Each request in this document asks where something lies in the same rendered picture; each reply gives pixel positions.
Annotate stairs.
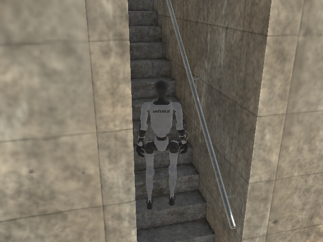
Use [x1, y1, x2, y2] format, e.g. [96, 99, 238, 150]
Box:
[128, 0, 215, 242]

